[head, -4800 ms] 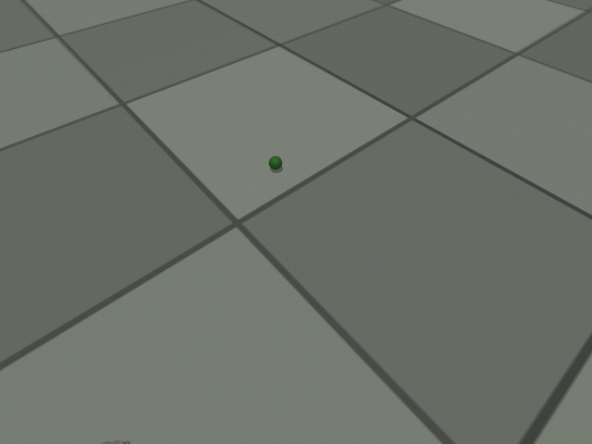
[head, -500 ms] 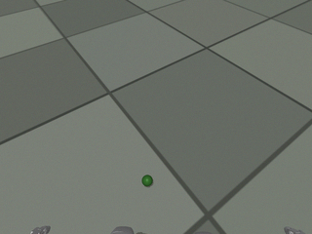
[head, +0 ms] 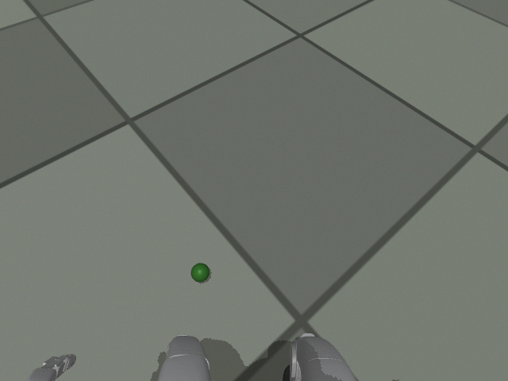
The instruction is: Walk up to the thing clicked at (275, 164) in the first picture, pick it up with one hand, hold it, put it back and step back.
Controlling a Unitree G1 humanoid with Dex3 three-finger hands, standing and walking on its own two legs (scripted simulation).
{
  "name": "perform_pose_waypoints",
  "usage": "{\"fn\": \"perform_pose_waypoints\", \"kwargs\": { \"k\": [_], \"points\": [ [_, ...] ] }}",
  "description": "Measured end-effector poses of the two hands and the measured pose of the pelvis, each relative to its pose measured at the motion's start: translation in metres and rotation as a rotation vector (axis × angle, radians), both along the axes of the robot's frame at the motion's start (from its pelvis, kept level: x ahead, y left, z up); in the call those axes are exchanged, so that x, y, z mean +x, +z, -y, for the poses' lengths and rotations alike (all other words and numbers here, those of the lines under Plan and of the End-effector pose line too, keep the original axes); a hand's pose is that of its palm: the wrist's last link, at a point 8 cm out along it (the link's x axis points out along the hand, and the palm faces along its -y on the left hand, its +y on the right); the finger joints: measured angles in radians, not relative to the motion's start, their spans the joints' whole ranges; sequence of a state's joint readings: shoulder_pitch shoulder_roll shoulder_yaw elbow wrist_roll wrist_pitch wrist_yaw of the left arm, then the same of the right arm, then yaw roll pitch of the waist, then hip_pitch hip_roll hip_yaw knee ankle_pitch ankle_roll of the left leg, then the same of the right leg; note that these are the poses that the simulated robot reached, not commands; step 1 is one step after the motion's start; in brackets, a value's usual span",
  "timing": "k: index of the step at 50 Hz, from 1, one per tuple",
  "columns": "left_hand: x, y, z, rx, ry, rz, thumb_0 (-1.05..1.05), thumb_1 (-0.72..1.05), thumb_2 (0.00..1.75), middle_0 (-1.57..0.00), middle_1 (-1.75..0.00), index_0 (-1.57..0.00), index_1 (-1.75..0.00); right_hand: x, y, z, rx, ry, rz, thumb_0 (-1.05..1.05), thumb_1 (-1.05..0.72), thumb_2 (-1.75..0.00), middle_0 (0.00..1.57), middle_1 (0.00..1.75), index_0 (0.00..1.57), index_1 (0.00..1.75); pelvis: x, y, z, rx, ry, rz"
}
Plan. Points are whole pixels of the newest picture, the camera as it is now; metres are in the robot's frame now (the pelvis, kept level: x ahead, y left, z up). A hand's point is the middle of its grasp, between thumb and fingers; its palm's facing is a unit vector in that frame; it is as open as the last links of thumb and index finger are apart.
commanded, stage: walk up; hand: left
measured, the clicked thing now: (200, 272) +0.45 +0.21 -0.68
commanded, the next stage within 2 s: stand in 1.94 s
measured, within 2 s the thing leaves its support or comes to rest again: neither
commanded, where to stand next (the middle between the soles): +0.07 -0.04 m, yaw +1 degrees
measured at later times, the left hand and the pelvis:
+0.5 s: hand out of the picture +0.11 +0.20 -0.12, palm faces +0.00 -0.92 -0.40, open 7.3 cm; pelvis +0.02 -0.06 +0.02, yaw +2 degrees
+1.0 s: hand out of the picture +0.06 +0.23 -0.11, palm faces +0.03 -0.94 -0.33, open 7.4 cm; pelvis -0.01 -0.02 +0.05, yaw +2 degrees
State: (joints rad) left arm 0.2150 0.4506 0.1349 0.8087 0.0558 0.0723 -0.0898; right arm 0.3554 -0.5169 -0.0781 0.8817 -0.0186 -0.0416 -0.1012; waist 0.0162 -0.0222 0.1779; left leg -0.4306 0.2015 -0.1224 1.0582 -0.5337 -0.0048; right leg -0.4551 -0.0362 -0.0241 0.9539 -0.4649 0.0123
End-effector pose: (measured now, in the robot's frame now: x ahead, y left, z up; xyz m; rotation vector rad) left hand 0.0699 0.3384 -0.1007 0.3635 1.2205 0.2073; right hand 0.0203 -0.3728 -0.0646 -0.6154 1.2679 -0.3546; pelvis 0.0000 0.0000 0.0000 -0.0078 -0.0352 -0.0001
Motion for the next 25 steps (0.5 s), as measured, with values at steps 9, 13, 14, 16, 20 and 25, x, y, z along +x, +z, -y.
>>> {"fn": "perform_pose_waypoints", "kwargs": {
  "k": [9, 13, 14, 16, 20, 25],
  "points": [
    [0.016, 0.025, 0.050, 0.010, 0.013, 0.038, 0.00, 0.91, 0.90, -0.21, -0.30, -0.21, -0.30, 0.086, -0.015, -0.021, 0.192, 0.076, 0.142, 0.00, -0.90, -0.90, 0.20, 0.30, 0.21, 0.30, 0.023, 0.021, 0.029, 0.012, -0.008, -0.027],
    [0.028, 0.012, 0.059, 0.002, 0.032, 0.065, 0.00, 0.91, 0.90, -0.21, -0.30, -0.21, -0.30, 0.104, -0.023, -0.031, 0.245, 0.092, 0.163, 0.00, -0.90, -0.90, 0.21, 0.30, 0.21, 0.30, 0.031, 0.014, 0.038, 0.020, 0.011, -0.012],
    [0.031, 0.010, 0.063, -0.002, 0.039, 0.070, 0.00, 0.91, 0.90, -0.21, -0.30, -0.21, -0.30, 0.107, -0.024, -0.033, 0.256, 0.096, 0.162, 0.00, -0.90, -0.90, 0.21, 0.30, 0.21, 0.30, 0.031, 0.014, 0.040, 0.034, 0.012, -0.005],
    [0.037, 0.009, 0.073, -0.015, 0.047, 0.082, 0.00, 0.91, 0.90, -0.21, -0.30, -0.21, -0.30, 0.112, -0.024, -0.034, 0.278, 0.108, 0.167, 0.00, -0.90, -0.90, 0.21, 0.30, 0.21, 0.30, 0.030, 0.016, 0.043, 0.029, 0.013, 0.000],
    [0.041, 0.013, 0.090, -0.020, 0.022, 0.101, 0.00, 0.91, 0.90, -0.21, -0.30, -0.21, -0.30, 0.123, -0.025, -0.027, 0.305, 0.102, 0.194, 0.00, -0.90, -0.90, 0.21, 0.30, 0.21, 0.30, 0.026, 0.017, 0.052, 0.011, 0.011, 0.000],
    [0.029, 0.024, 0.094, 0.018, 0.001, 0.105, 0.00, 0.91, 0.89, -0.21, -0.30, -0.21, -0.30, 0.130, -0.021, -0.016, 0.313, 0.094, 0.204, 0.00, -0.90, -0.90, 0.21, 0.30, 0.21, 0.30, 0.017, 0.023, 0.060, 0.027, 0.028, 0.005]
  ]
}}
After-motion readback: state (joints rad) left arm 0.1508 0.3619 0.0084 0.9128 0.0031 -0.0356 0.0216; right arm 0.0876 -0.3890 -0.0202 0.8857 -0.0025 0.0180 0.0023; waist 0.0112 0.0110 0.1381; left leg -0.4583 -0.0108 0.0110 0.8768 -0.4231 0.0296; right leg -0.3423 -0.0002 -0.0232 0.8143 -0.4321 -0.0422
